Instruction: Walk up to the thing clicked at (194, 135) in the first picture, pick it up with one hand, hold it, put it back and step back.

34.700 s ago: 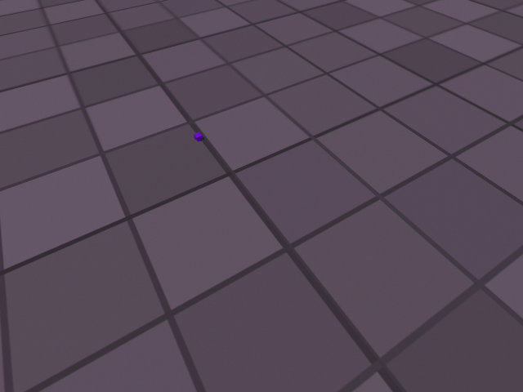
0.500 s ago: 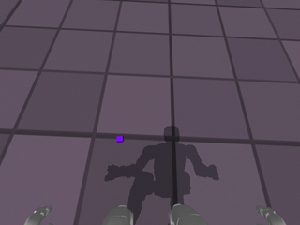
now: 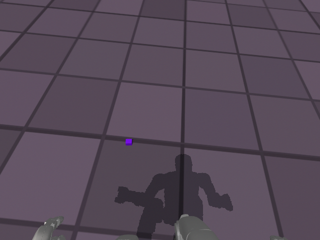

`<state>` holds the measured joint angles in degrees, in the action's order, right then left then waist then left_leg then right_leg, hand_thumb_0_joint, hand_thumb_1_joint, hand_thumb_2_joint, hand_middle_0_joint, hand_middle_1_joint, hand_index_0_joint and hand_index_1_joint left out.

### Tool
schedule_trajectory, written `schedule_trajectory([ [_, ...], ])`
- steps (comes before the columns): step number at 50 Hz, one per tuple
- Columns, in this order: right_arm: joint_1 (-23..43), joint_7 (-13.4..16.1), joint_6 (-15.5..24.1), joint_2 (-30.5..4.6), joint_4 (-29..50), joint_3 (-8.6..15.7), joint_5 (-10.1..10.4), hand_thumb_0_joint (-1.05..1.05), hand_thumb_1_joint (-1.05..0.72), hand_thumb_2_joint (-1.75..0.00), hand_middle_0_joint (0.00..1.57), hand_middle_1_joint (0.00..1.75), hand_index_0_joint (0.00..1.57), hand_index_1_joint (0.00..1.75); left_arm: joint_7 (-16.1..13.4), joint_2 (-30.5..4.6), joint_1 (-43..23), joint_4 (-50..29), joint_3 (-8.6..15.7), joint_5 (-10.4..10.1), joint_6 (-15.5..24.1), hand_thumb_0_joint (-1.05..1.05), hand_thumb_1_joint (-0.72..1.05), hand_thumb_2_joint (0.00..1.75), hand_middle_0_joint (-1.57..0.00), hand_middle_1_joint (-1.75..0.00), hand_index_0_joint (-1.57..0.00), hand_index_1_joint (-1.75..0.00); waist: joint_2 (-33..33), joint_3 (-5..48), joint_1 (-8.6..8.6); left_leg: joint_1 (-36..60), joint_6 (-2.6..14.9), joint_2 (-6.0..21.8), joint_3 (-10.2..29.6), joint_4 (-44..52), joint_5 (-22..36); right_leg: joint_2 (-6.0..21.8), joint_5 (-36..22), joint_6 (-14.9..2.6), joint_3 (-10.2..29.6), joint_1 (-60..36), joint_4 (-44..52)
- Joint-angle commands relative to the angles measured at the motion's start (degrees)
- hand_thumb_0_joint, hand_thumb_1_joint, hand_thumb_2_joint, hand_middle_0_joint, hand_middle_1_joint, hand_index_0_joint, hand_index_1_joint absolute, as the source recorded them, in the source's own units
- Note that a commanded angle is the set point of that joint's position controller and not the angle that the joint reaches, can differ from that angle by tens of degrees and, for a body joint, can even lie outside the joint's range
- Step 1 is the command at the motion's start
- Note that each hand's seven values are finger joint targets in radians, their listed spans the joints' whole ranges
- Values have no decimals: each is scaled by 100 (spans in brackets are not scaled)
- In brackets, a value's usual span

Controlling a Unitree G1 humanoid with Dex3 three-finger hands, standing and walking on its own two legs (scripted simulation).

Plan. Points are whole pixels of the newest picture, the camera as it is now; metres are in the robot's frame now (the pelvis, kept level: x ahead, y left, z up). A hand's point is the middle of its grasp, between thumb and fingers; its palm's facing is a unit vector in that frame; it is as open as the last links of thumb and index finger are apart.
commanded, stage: walk up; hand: left
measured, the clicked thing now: (128, 142) +0.75 +0.20 -0.74
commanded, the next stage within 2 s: stand in 1.44 s
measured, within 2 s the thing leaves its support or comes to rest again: neither
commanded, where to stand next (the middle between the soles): +0.36 -0.04 m, yaw -1 degrees
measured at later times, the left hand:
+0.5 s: hand out of the picture +0.01 +0.26 -0.13, palm faces +0.01 -0.92 -0.40, open 7.4 cm
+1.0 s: hand out of the picture +0.06 +0.24 -0.14, palm faces -0.02 -0.93 -0.36, open 7.4 cm
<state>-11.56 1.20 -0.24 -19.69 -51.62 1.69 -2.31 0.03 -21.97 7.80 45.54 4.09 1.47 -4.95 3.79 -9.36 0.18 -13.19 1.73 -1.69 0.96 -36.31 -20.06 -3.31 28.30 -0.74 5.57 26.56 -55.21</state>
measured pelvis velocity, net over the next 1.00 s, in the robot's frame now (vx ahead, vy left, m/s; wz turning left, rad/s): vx -0.01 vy -0.01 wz -0.02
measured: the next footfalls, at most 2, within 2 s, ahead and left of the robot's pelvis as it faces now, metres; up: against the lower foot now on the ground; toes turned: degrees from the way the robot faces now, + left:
right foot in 0.20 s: -0.03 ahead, -0.16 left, +0.00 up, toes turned +0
left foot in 0.50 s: +0.04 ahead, +0.11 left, +0.00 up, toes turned -3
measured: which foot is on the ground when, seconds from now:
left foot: down 0.00-0.24, up 0.26-0.48, down 0.50-1.00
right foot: up 0.00-0.18, down 0.20-0.56, up 0.58-0.78, down 0.80-1.00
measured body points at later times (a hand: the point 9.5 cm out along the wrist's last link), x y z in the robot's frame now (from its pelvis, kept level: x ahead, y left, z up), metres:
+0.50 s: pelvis -0.04 -0.01 +0.00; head -0.03 -0.03 +0.45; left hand +0.01 +0.30 -0.10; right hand +0.04 -0.33 -0.12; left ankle +0.00 +0.11 -0.72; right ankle -0.07 -0.16 -0.72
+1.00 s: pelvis -0.01 -0.01 +0.01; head +0.00 -0.03 +0.46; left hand +0.07 +0.29 -0.11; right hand +0.05 -0.33 -0.13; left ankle +0.00 +0.11 -0.73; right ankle -0.01 -0.14 -0.72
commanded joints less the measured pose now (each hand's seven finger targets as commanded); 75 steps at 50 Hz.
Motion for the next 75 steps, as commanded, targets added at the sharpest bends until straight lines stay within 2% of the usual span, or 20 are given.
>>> schedule_trajectory([
  [1, 933, 125, 266, -1579, 736, 431, -36, 0, -90, -90, 20, 30, 20, 30, -9, -1176, 472, -186, 422, -78, 201, 0, 90, 90, -20, -30, -20, -30, -1030, 671, 391, -435, 902, 1515, 1015, 1562, 1852, -136, -206, -42, 562, -313, -1169],
  [6, 110, -23, 207, -1567, 500, 504, -32, 0, -90, -90, 20, 30, 20, 30, 104, -1051, 70, -127, 268, -49, 471, 0, 90, 90, -20, -30, -20, -30, -1512, 866, -288, 773, 856, 1139, 941, 1553, -273, 167, 87, 204, -253, -462, 1527],
  [9, 321, -109, 47, -1641, 564, 521, -22, 0, -90, -90, 20, 30, 20, 30, -5, -898, 807, 376, 257, -23, 656, 0, 90, 90, -20, -30, -20, -30, -1565, 968, 74, 177, 779, 1114, 609, 831, 124, 104, -660, 38, -690, -1766, 3555],
  [11, 306, -116, 0, -1125, 669, 364, 104, 0, -90, -90, 20, 30, 20, 30, -91, -1298, 1063, 573, 362, 91, 783, 0, 90, 90, -20, -30, -20, -30, -450, 975, 160, -923, 264, 663, 275, -411, 334, 617, -1067, -195, 585, -2697, 3842],
  [13, 494, -79, 10, -1199, 716, 364, 126, 0, -90, -90, 20, 30, 20, 30, -107, -1966, 560, 343, 450, 127, 823, 0, 90, 90, -20, -30, -20, -30, 331, 546, 260, -1424, -139, 232, 530, -1305, -1406, 2446, -385, -1261, 2717, -1499, 4076],
  [21, 419, -213, 161, -1186, 425, 402, 123, 0, -90, -90, 20, 30, 20, 30, -70, -1500, 630, 399, 335, 24, 887, 0, 90, 90, -20, -30, -20, -30, 757, 393, 258, -1027, -200, 227, 161, -333, -568, 1633, -2582, -876, 802, -1867, 3481],
  [25, -61, -206, 245, -1148, 137, 485, 102, 0, -90, -90, 20, 30, 20, 30, -65, -1330, 274, 309, 191, -89, 763, 0, 90, 90, -20, -30, -20, -30, 472, 883, -101, 551, -113, 25, -160, 1258, 978, 1217, -3307, -468, 21, -1374, 2416],
  [26, -342, -167, 273, -1356, 68, 568, 63, 0, -90, -90, 20, 30, 20, 30, -71, -1148, 276, 232, 133, -119, 758, 0, 90, 90, -20, -30, -20, -30, 41, 1159, -242, 1137, 69, 407, 394, 1441, 1402, 934, -3189, -276, -195, -1077, 1638],
  [27, -500, -134, 304, -1732, 83, 660, 19, 0, -90, -90, 20, 30, 20, 30, -70, -812, 371, 149, 47, -190, 741, 0, 90, 90, -20, -30, -20, -30, -1112, 1452, -266, 1587, 527, 1533, 1997, 1803, 1566, 244, -1763, -1, -581, -310, 543],
  [28, -418, -140, 313, -1974, 135, 686, 54, 0, -90, -90, 20, 30, 20, 30, -122, -999, 340, 258, 121, -181, 659, 0, 90, 90, -20, -30, -20, -30, -1105, 1369, -219, 1060, 1153, 2105, 2681, 1928, 591, 238, 487, -81, -301, -218, 244],
  [29, -298, -141, 291, -2079, 96, 733, 60, 0, -90, -90, 20, 30, 20, 30, -138, -1252, 304, 336, 157, -140, 634, 0, 90, 90, -20, -30, -20, -30, -1062, 1005, -198, 318, 1368, 2203, 2801, 2106, -427, 421, 790, -129, -34, -382, 28],
  [32, 353, -134, 287, -1557, 292, 552, 28, 0, -90, -90, 20, 30, 20, 30, -28, -1185, 594, 534, 172, -114, 629, 0, 90, 90, -20, -30, -20, -30, -1092, 404, 90, -293, 770, 1430, 1632, 2304, -1017, 534, 53, -138, -22, -377, 281],
  [37, 306, -176, 236, -1568, 255, 540, 9, 0, -90, -90, 20, 30, 20, 30, 9, -1030, 603, 681, 195, -65, 693, 0, 90, 90, -20, -30, -20, -30, -1440, 575, 6, -456, 823, 1340, 1244, 1989, -380, 422, -356, 32, -639, -1208, 1888],
  [40, 572, -168, 141, -1200, 291, 373, 172, 0, -90, -90, 20, 30, 20, 30, -83, -982, 923, 914, 220, 14, 777, 0, 90, 90, -20, -30, -20, -30, -918, 926, 346, -828, 396, 1024, 717, 855, 133, 297, -1461, -44, -628, -2369, 3320],
  [42, 370, -147, 145, -740, 303, 220, 262, 0, -90, -90, 20, 30, 20, 30, -124, -1489, 598, 763, 327, 100, 836, 0, 90, 90, -20, -30, -20, -30, 460, 838, 209, -1455, -157, 111, 297, -261, -363, 1716, -650, -567, 1727, -2224, 4141],
  [44, -40, -101, 102, -1218, -40, 374, 194, 0, -90, -90, 20, 30, 20, 30, -79, -1674, -374, 462, 277, 83, 811, 0, 90, 90, -20, -30, -20, -30, 357, 434, -97, -372, -200, 336, 366, -837, -887, 2375, 71, -1277, 2006, -602, 4152],
  [51, 44, -42, 331, -1284, -283, 289, 146, 0, -90, -90, 20, 30, 20, 30, -33, -1026, -108, 681, 105, -145, 758, 0, 90, 90, -20, -30, -20, -30, 18, 1465, 65, 658, 186, 912, 860, 1072, 2654, 963, -3062, -158, -48, -1652, 2721],
  [59, 441, -16, 308, -1280, -519, 215, 199, 0, -90, -90, 20, 30, 20, 30, -82, -1027, -400, 940, 84, -173, 701, 0, 90, 90, -20, -30, -20, -30, -677, 1440, 69, 369, 91, 839, 617, 1115, 3344, 956, -3195, -197, -319, -2324, 2851],
  [69, 953, -46, 278, -1158, -615, 172, 162, 0, -90, -90, 20, 30, 20, 30, -32, -1009, -685, 1192, 22, -113, 679, 0, 90, 90, -20, -30, -20, -30, -497, 1077, 59, 151, 21, 793, 665, 1650, 1860, 984, -2511, -94, -239, -2326, 3433],
  [75, 1038, -92, 279, -1209, -726, 139, 205, 0, -90, -90, 20, 30, 20, 30, -27, -957, -691, 1422, -108, -121, 715, 0, 90, 90, -20, -30, -20, -30, -477, 1230, -22, 767, -36, 863, 655, 1763, 2299, 1060, -2757, -27, -146, -2255, 3774],
])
